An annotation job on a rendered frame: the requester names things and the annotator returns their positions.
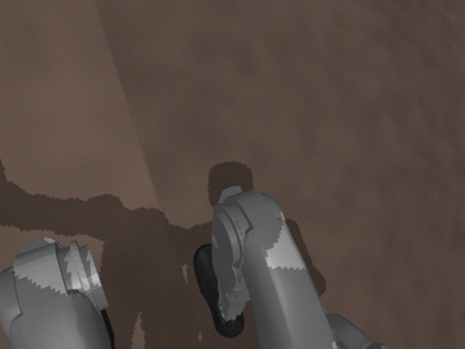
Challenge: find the right robot foot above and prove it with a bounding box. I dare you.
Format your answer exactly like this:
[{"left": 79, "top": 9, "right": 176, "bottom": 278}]
[{"left": 193, "top": 244, "right": 244, "bottom": 338}]

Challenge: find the left robot foot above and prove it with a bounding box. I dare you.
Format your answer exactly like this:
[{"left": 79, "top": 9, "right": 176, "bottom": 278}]
[{"left": 101, "top": 309, "right": 115, "bottom": 349}]

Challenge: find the right robot hand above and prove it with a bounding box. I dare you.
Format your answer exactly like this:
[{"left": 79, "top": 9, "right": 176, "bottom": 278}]
[{"left": 324, "top": 308, "right": 373, "bottom": 349}]

